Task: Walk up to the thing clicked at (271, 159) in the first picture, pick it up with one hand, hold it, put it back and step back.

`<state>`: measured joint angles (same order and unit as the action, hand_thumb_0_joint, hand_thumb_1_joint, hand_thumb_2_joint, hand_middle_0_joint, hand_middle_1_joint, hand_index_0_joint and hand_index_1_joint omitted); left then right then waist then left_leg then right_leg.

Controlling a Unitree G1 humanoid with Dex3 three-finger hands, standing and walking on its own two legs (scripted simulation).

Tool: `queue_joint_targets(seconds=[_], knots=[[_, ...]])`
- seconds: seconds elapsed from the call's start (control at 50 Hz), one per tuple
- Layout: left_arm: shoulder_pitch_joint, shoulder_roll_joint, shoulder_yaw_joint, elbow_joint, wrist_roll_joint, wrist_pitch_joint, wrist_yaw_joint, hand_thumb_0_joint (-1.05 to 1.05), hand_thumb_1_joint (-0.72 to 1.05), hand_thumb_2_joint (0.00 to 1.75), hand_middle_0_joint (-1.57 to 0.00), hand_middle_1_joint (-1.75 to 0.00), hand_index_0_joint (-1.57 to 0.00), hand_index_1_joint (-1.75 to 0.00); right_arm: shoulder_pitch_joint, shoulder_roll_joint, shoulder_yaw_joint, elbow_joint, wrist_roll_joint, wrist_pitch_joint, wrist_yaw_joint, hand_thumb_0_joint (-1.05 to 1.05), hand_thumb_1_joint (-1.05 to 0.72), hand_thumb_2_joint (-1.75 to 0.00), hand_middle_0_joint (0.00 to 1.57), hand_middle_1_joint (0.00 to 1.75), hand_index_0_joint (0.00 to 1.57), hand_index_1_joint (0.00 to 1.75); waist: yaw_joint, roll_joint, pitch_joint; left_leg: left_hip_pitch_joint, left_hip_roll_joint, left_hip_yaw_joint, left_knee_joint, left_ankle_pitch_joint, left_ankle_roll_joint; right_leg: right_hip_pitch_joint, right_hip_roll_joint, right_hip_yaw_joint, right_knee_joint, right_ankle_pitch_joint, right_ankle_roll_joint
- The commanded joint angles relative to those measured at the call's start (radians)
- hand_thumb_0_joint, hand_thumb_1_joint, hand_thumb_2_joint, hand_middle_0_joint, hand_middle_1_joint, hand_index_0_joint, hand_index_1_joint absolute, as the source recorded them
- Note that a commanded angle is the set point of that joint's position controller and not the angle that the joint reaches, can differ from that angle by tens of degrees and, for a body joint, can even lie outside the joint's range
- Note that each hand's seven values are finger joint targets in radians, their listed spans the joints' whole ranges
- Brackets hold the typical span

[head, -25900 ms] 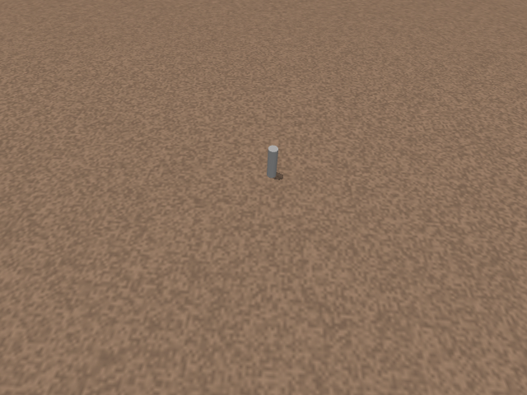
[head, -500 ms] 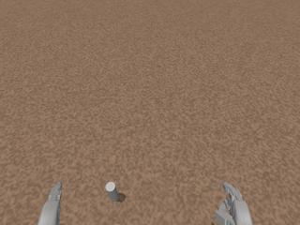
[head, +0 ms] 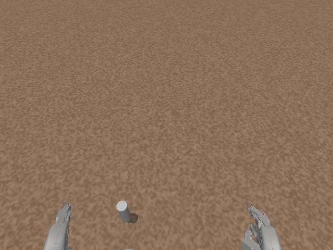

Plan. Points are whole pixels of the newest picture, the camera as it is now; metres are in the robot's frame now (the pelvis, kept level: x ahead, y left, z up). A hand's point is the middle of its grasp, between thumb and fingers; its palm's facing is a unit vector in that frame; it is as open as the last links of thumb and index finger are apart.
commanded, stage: home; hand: left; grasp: from the side
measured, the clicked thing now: (124, 212) +0.41 +0.19 -0.63
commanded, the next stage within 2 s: stand in 1.08 s
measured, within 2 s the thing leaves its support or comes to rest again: neither
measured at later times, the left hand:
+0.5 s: hand (85, 247) +0.16 +0.18 -0.06, palm faces +0.11 -0.96 -0.27, open 17.5 cm
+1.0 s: hand (85, 241) +0.17 +0.18 -0.06, palm faces +0.11 -0.96 -0.27, open 17.5 cm
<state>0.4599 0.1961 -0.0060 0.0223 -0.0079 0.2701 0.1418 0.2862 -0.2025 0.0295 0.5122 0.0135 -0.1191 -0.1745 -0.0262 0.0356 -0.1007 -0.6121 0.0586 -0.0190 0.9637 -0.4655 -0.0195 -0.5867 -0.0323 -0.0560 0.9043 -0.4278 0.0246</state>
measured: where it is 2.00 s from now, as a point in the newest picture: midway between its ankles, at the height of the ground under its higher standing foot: outside the picture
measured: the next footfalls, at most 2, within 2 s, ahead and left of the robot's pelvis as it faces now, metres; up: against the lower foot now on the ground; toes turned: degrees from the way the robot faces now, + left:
none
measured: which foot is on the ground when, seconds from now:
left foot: down 0.00-1.00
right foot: down 0.00-1.00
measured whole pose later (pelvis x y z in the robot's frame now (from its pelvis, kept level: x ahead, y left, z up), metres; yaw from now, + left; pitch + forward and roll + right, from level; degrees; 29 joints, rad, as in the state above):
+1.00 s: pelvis +0.00 +0.00 +0.00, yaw +0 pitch +6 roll -2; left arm 0.45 0.19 0.00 0.04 -0.01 0.26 0.13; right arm 0.27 -0.20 0.03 0.53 0.01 -0.15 -0.17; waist -0.02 0.03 -0.09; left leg -0.60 0.06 -0.02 0.95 -0.46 -0.02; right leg -0.57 -0.03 -0.05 0.89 -0.42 0.03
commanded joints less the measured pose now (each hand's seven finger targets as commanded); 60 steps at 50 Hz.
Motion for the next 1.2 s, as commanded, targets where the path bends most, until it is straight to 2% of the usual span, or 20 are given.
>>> queue_joint_targets(seconds=[0.0, 0.06, 0.24, 0.32, 0.34, 0.38, 0.48, 0.5, 0.56, 0.58, 0.64, 0.74, 0.82, 0.92, 1.02, 1.04, 1.06, 1.12, 1.16, 1.18], knots=[[-0.041, 0.103, 0.055, -0.187, 0.013, -0.057, 0.013, 0.0, -0.58, 0.04, -0.05, -0.05, -0.05, -0.05, -0.08, -0.116, -0.051, -0.164, -0.008, -0.06, -0.017, 0.0, -0.9, -0.9, 0.2, 0.3, 0.2, 0.3, 0.006, -0.018, -0.07, 0.044, -0.049, 0.023, -0.178, 0.136, 0.02, 0.061, 0.042, -0.015, -0.17, 0.109, -0.021], [-0.053, 0.103, 0.052, -0.197, 0.012, -0.057, 0.009, 0.0, -0.56, 0.05, -0.05, -0.05, -0.05, -0.05, -0.078, -0.118, -0.052, -0.158, -0.009, -0.065, -0.017, 0.0, -0.9, -0.9, 0.2, 0.3, 0.2, 0.3, 0.0, -0.006, -0.082, 0.052, -0.05, 0.025, -0.178, 0.143, 0.021, 0.061, 0.041, -0.011, -0.171, 0.12, -0.023], [-0.051, 0.099, 0.049, -0.179, 0.013, -0.063, 0.009, 0.0, -0.54, 0.06, -0.05, -0.06, -0.05, -0.06, -0.091, -0.12, -0.049, -0.154, -0.007, -0.08, -0.017, 0.0, -0.9, -0.9, 0.2, 0.3, 0.2, 0.3, 0.007, -0.018, -0.049, 0.031, -0.047, 0.021, -0.209, 0.027, 0.024, 0.04, 0.043, -0.014, -0.184, 0.01, -0.024], [-0.051, 0.099, 0.05, -0.189, 0.012, -0.067, 0.01, 0.0, -0.54, 0.06, -0.05, -0.06, -0.05, -0.06, -0.084, -0.116, -0.05, -0.147, -0.01, -0.086, -0.02, 0.0, -0.9, -0.9, 0.2, 0.3, 0.2, 0.3, 0.003, -0.024, -0.087, 0.051, -0.051, 0.025, -0.184, 0.089, 0.024, 0.057, 0.038, -0.007, -0.184, 0.066, -0.022], [-0.051, 0.114, 0.063, -0.183, 0.011, -0.068, 0.009, 0.0, -0.54, 0.06, -0.05, -0.06, -0.05, -0.06, -0.09, -0.114, -0.047, -0.148, -0.009, -0.085, -0.02, 0.0, -0.9, -0.9, 0.2, 0.3, 0.2, 0.3, 0.011, -0.019, -0.059, 0.031, -0.056, 0.029, -0.185, 0.069, 0.025, 0.049, 0.036, -0.006, -0.192, 0.049, -0.021], [-0.045, 0.104, 0.052, -0.176, 0.012, -0.071, 0.007, 0.0, -0.54, 0.06, -0.05, -0.06, -0.05, -0.06, -0.094, -0.116, -0.047, -0.147, -0.009, -0.086, -0.021, 0.0, -0.9, -0.9, 0.2, 0.3, 0.2, 0.3, 0.006, -0.026, -0.053, 0.035, -0.054, 0.034, -0.186, 0.05, 0.026, 0.044, 0.033, 0.0, -0.2, 0.028, -0.021], [-0.044, 0.107, 0.06, -0.187, 0.013, -0.072, 0.007, 0.0, -0.58, 0.04, -0.05, -0.05, -0.05, -0.05, -0.082, -0.118, -0.05, -0.136, -0.01, -0.089, -0.021, 0.0, -0.9, -0.9, 0.2, 0.3, 0.2, 0.3, 0.011, 0.006, -0.08, 0.057, -0.046, 0.017, -0.198, 0.104, 0.02, 0.054, 0.044, -0.015, -0.164, 0.079, -0.027], [-0.045, 0.092, 0.04, -0.186, 0.014, -0.071, 0.006, 0.0, -0.59, 0.04, -0.05, -0.05, -0.05, -0.05, -0.082, -0.118, -0.05, -0.133, -0.011, -0.09, -0.021, 0.0, -0.9, -0.9, 0.2, 0.3, 0.2, 0.3, 0.008, 0.016, -0.083, 0.066, -0.043, 0.013, -0.2, 0.123, 0.018, 0.055, 0.048, -0.021, -0.155, 0.097, -0.028], [-0.048, 0.096, 0.047, -0.17, 0.014, -0.073, 0.007, 0.0, -0.57, 0.04, -0.05, -0.05, -0.05, -0.05, -0.085, -0.12, -0.051, -0.137, -0.009, -0.091, -0.022, 0.0, -0.9, -0.9, 0.2, 0.3, 0.2, 0.3, 0.005, -0.017, -0.06, 0.052, -0.044, 0.015, -0.199, 0.108, 0.02, 0.049, 0.046, -0.02, -0.166, 0.082, -0.026], [-0.035, 0.107, 0.059, -0.186, 0.015, -0.072, 0.007, 0.0, -0.59, 0.03, -0.04, -0.05, -0.04, -0.05, -0.078, -0.115, -0.05, -0.135, -0.011, -0.091, -0.021, 0.0, -0.9, -0.9, 0.2, 0.3, 0.2, 0.3, 0.013, 0.004, -0.091, 0.064, -0.043, 0.012, -0.194, 0.143, 0.019, 0.063, 0.048, -0.022, -0.154, 0.11, -0.027], [-0.039, 0.085, 0.037, -0.175, 0.015, -0.071, 0.007, 0.0, -0.56, 0.05, -0.05, -0.05, -0.05, -0.05, -0.079, -0.12, -0.053, -0.136, -0.009, -0.092, -0.017, 0.0, -0.9, -0.9, 0.2, 0.3, 0.2, 0.3, 0.012, 0.017, -0.072, 0.067, -0.039, 0.009, -0.205, 0.142, 0.014, 0.049, 0.052, -0.027, -0.146, 0.109, -0.03], [-0.029, 0.096, 0.05, -0.186, 0.016, -0.071, 0.006, 0.0, -0.57, 0.05, -0.05, -0.05, -0.05, -0.05, -0.068, -0.116, -0.054, -0.131, -0.013, -0.09, -0.018, 0.0, -0.9, -0.9, 0.2, 0.3, 0.2, 0.3, 0.007, -0.001, -0.113, 0.089, -0.043, 0.019, -0.171, 0.239, 0.015, 0.079, 0.047, -0.018, -0.145, 0.199, -0.026], [-0.031, 0.095, 0.054, -0.171, 0.016, -0.066, 0.006, 0.0, -0.58, 0.04, -0.05, -0.05, -0.05, -0.05, -0.07, -0.116, -0.055, -0.129, -0.014, -0.085, -0.015, 0.0, -0.9, -0.9, 0.2, 0.3, 0.2, 0.3, 0.01, -0.006, -0.113, 0.087, -0.042, 0.017, -0.174, 0.248, 0.015, 0.088, 0.048, -0.021, -0.143, 0.206, -0.028], [-0.053, 0.096, 0.052, -0.174, 0.013, -0.063, 0.005, 0.0, -0.57, 0.05, -0.05, -0.05, -0.05, -0.05, -0.079, -0.115, -0.052, -0.131, -0.012, -0.081, -0.014, 0.0, -0.9, -0.9, 0.2, 0.3, 0.2, 0.3, 0.011, 0.006, -0.072, 0.07, -0.043, 0.016, -0.192, 0.182, 0.017, 0.07, 0.045, -0.022, -0.16, 0.144, -0.028], [-0.037, 0.101, 0.056, -0.181, 0.015, -0.062, 0.006, 0.0, -0.57, 0.04, -0.05, -0.05, -0.05, -0.05, -0.074, -0.117, -0.055, -0.138, -0.014, -0.079, -0.018, 0.0, -0.9, -0.9, 0.2, 0.3, 0.2, 0.3, 0.009, -0.001, -0.1, 0.081, -0.044, 0.02, -0.183, 0.208, 0.017, 0.082, 0.045, -0.02, -0.16, 0.173, -0.027], [-0.029, 0.085, 0.041, -0.156, 0.015, -0.059, 0.003, 0.0, -0.57, 0.04, -0.05, -0.05, -0.05, -0.05, -0.074, -0.12, -0.057, -0.137, -0.013, -0.08, -0.018, 0.0, -0.9, -0.9, 0.2, 0.3, 0.2, 0.3, 0.001, -0.011, -0.088, 0.079, -0.043, 0.018, -0.188, 0.199, 0.018, 0.073, 0.046, -0.022, -0.154, 0.162, -0.027], [-0.054, 0.094, 0.047, -0.184, 0.012, -0.062, 0.005, 0.0, -0.58, 0.04, -0.05, -0.05, -0.05, -0.05, -0.077, -0.114, -0.051, -0.135, -0.012, -0.081, -0.014, 0.0, -0.9, -0.9, 0.2, 0.3, 0.2, 0.3, 0.012, 0.016, -0.071, 0.071, -0.043, 0.017, -0.195, 0.185, 0.015, 0.072, 0.045, -0.024, -0.156, 0.149, -0.03], [-0.043, 0.097, 0.056, -0.168, 0.015, -0.065, 0.007, 0.0, -0.58, 0.04, -0.05, -0.05, -0.05, -0.05, -0.076, -0.118, -0.055, -0.139, -0.013, -0.079, -0.018, 0.0, -0.9, -0.9, 0.2, 0.3, 0.2, 0.3, 0.01, -0.012, -0.085, 0.067, -0.045, 0.019, -0.19, 0.173, 0.02, 0.078, 0.042, -0.019, -0.165, 0.14, -0.028], [-0.053, 0.091, 0.047, -0.176, 0.013, -0.067, 0.006, 0.0, -0.54, 0.06, -0.05, -0.06, -0.05, -0.06, -0.086, -0.113, -0.049, -0.143, -0.012, -0.082, -0.016, 0.0, -0.9, -0.9, 0.2, 0.3, 0.2, 0.3, 0.011, -0.009, -0.06, 0.057, -0.046, 0.022, -0.198, 0.119, 0.021, 0.062, 0.041, -0.016, -0.178, 0.092, -0.027], [-0.057, 0.094, 0.051, -0.175, 0.014, -0.067, 0.006, 0.0, -0.46, 0.14, -0.13, -0.14, -0.13, -0.14, -0.084, -0.117, -0.052, -0.141, -0.011, -0.083, -0.018, 0.0, -0.9, -0.9, 0.2, 0.3, 0.2, 0.3, 0.008, -0.013, -0.069, 0.063, -0.046, 0.022, -0.2, 0.115, 0.022, 0.058, 0.041, -0.015, -0.176, 0.088, -0.027]])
